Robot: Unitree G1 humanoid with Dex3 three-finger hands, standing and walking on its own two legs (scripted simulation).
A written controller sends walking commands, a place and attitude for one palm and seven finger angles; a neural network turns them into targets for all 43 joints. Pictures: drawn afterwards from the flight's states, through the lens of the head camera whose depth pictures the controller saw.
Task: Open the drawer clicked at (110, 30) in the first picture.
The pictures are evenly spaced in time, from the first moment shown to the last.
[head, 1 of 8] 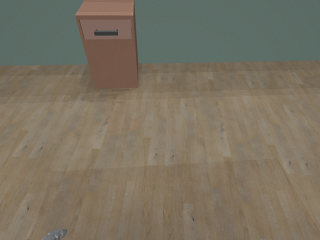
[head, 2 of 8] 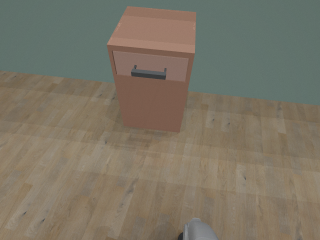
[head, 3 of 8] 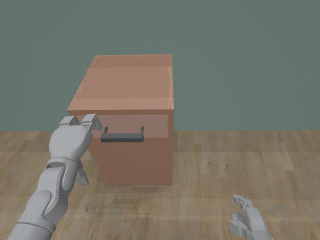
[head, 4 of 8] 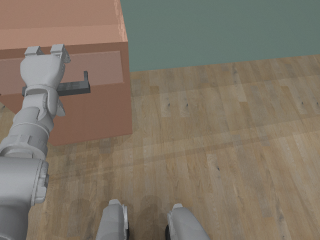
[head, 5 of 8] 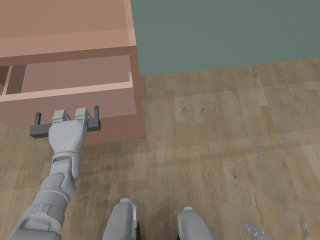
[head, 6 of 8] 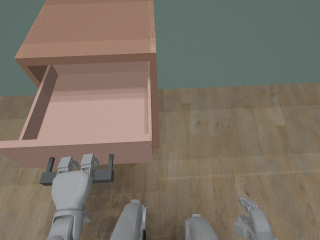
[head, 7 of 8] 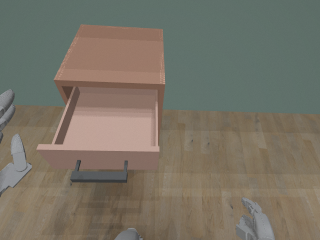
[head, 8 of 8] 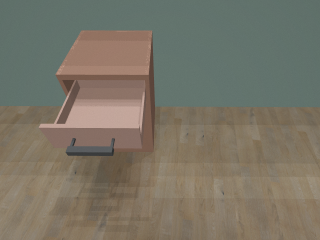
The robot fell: no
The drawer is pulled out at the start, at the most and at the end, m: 0.00 0.29 0.29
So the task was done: yes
